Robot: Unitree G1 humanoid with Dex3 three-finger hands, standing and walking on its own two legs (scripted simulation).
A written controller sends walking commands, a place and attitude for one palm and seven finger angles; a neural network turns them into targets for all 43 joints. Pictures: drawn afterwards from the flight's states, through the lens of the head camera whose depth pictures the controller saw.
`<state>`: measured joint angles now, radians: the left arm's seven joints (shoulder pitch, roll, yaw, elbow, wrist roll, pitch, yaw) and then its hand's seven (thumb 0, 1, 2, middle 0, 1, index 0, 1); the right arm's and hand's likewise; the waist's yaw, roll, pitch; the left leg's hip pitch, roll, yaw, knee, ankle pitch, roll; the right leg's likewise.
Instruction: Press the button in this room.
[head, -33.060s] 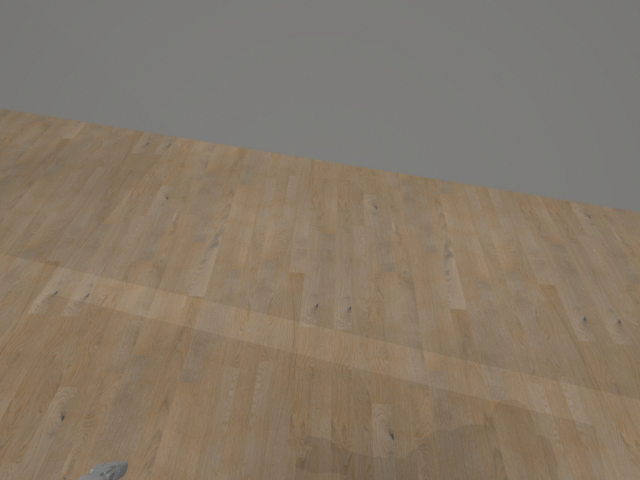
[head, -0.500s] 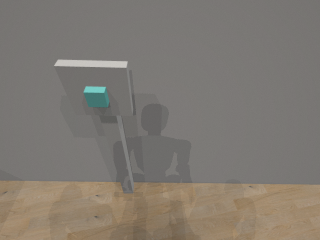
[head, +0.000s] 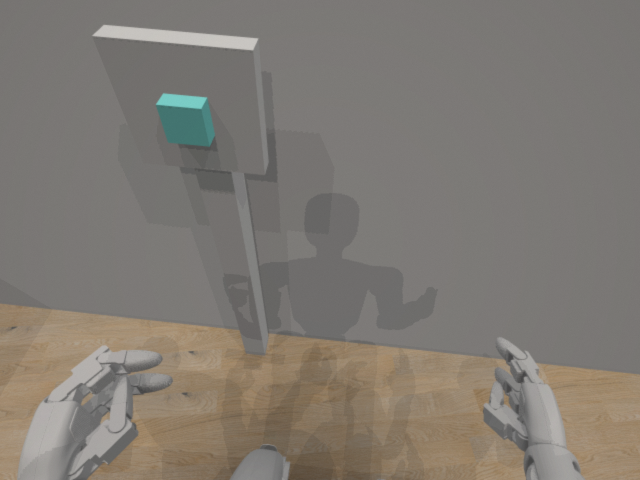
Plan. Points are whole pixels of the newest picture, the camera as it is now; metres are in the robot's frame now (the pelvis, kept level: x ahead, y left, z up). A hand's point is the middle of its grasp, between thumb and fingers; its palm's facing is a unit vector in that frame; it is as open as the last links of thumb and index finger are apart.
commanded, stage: raise the hand and make a fist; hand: left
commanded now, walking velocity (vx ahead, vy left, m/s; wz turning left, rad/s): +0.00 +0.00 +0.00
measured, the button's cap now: (188, 119) +0.50 +0.24 +0.17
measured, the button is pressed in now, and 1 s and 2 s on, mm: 0 0 0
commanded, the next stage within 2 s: aim a knuckle at the button in 1.48 s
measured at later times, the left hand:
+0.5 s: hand (125, 361) +0.21 +0.22 +0.10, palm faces +0.02 -1.00 -0.05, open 3.1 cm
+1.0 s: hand (90, 301) +0.24 +0.25 +0.16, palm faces +0.04 -1.00 -0.06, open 3.1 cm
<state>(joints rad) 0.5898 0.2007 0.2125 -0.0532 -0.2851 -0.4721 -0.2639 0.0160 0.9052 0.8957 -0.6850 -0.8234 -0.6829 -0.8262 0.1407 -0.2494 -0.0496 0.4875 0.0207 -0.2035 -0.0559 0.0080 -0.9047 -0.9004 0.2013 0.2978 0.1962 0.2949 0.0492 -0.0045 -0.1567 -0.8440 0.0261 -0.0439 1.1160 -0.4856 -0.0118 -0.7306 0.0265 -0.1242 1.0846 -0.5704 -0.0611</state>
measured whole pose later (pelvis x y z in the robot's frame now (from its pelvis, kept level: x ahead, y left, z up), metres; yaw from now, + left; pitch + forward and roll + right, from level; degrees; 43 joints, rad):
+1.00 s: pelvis +0.02 +0.04 +0.05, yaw +0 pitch +4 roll -2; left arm 0.34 0.28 0.23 -0.16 -0.30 -0.13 -0.25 0.02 0.90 0.90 -1.30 -1.50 -1.30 -1.50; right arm 0.24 -0.23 0.07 0.56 0.05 -0.22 -0.06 0.01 -0.90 -0.90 0.21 0.30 0.20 0.30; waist 0.03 0.04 -0.10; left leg -0.49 -0.01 0.00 0.79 -0.37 0.05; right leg -0.38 0.00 -0.08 0.72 -0.42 0.00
